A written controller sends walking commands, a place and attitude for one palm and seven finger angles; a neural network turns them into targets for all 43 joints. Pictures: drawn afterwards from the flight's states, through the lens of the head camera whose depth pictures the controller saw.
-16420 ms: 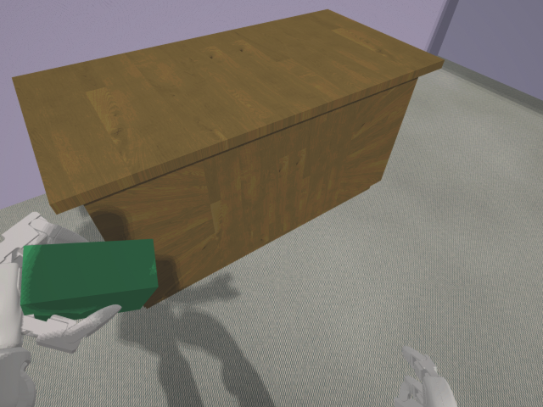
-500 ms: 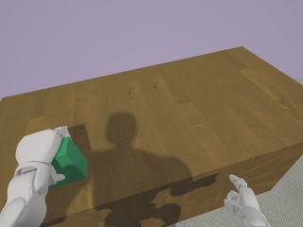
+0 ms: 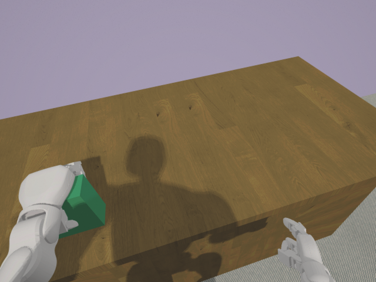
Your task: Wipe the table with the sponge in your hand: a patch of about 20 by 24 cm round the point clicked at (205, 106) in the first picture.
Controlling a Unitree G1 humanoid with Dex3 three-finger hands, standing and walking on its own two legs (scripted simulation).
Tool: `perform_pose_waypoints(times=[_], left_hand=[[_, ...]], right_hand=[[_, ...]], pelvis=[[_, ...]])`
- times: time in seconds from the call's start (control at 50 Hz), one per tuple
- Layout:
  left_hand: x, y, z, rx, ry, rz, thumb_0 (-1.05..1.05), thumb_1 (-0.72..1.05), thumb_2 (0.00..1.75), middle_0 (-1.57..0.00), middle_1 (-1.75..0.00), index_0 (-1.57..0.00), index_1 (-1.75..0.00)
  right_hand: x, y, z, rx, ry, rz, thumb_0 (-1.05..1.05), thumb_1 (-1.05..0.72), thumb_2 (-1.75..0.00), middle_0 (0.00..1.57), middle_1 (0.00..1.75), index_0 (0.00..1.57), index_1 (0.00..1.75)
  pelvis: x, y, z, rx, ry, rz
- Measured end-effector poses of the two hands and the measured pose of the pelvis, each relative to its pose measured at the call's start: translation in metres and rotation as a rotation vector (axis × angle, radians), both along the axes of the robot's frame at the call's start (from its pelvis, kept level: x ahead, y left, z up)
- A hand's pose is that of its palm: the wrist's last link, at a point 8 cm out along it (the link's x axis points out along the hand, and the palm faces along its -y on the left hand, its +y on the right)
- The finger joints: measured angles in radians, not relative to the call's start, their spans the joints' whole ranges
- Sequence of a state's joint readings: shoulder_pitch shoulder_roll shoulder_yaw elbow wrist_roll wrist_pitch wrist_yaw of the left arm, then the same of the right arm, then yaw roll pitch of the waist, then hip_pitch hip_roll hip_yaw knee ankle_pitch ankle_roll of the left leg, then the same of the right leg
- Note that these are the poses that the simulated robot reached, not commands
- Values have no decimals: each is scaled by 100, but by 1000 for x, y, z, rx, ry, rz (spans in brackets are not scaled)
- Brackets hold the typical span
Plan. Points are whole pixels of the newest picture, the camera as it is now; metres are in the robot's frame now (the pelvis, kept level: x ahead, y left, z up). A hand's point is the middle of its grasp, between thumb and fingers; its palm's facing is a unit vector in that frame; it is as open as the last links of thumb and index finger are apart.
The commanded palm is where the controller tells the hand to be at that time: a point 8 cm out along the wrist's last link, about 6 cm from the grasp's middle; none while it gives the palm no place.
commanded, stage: move the sponge above the wiping area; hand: left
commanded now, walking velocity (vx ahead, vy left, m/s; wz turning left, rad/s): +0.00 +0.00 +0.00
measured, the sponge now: (73, 212) +0.22 +0.30 +0.04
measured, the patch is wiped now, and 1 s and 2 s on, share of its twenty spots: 0.00 0.00 0.00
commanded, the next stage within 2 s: lower the sponge onto the table in 0.90 s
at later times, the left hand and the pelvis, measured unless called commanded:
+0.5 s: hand (63, 200) +0.22 +0.31 +0.08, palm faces +0.00 -0.10 -1.00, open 9.9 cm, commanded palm +0.19 +0.30 +0.15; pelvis +0.00 +0.00 +0.00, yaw +0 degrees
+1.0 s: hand (62, 199) +0.22 +0.30 +0.08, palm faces +0.01 -0.10 -1.00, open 9.9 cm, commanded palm +0.19 +0.29 +0.15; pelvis +0.00 +0.00 +0.00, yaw +0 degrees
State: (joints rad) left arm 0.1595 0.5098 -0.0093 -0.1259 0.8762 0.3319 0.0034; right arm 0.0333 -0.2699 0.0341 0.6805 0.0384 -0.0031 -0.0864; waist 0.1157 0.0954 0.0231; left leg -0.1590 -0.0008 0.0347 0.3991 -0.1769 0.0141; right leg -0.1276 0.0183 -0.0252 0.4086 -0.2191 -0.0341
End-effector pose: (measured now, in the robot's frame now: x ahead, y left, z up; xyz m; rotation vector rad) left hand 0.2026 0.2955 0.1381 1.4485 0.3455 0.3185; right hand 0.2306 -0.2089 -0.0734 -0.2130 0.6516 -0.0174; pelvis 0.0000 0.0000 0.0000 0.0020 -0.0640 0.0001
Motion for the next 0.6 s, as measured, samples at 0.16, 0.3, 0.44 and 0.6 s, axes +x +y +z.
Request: perform_pose_waypoints(times=[0.16, 0.3, 0.44, 0.6], left_hand=[[-2, 2, -5, -5, 10, 6, -1, -47, 101, -74, -134, -76, -134], [1, 2, -10, -3, 15, -8, -1, -47, 102, -74, -134, -76, -134], [1, 4, -7, 1, 1, 1, -1, -47, 102, -74, -134, -76, -134], [2, 7, -6, -3, 11, 15, -1, -47, 102, -74, -134, -76, -134]], right_hand=[[0, 0, 0, -4, 1, -4, 2, -90, -90, 20, 30, 21, 31], [0, 1, 0, -6, 4, -9, 2, -90, -90, 20, 30, 21, 31], [0, 2, 0, -6, 6, -11, 2, -90, -90, 20, 30, 20, 31], [0, 2, 0, -5, 7, -12, 2, -90, -90, 20, 30, 20, 31]], pelvis=[[1, 2, 0, -3, 2, 4], [1, 3, 0, -3, 4, 1], [2, 3, 0, -3, 3, 1], [1, 4, 1, -3, 1, 3]])
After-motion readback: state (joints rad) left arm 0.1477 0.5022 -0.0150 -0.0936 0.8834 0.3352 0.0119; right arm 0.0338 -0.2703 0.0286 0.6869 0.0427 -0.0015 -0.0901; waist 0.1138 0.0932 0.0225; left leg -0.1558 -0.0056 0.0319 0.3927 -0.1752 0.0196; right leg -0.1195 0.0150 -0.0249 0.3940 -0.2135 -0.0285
